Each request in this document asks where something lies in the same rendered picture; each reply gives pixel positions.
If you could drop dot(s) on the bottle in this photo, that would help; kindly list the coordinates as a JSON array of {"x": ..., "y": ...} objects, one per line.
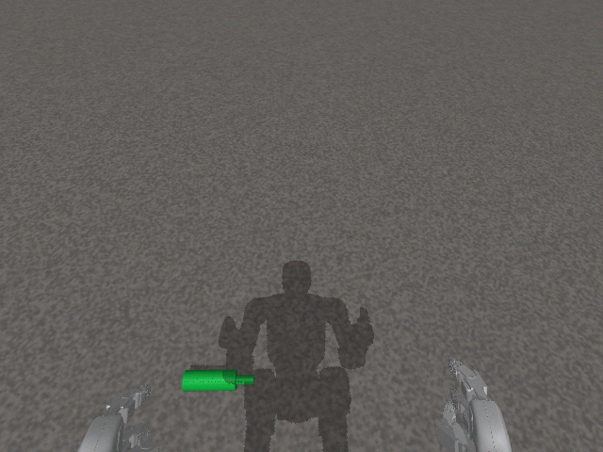
[{"x": 214, "y": 380}]

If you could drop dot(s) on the right robot hand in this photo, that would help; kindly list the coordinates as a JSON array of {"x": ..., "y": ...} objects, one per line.
[{"x": 482, "y": 417}]

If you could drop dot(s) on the left robot hand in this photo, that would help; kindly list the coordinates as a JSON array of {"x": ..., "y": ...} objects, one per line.
[{"x": 105, "y": 433}]

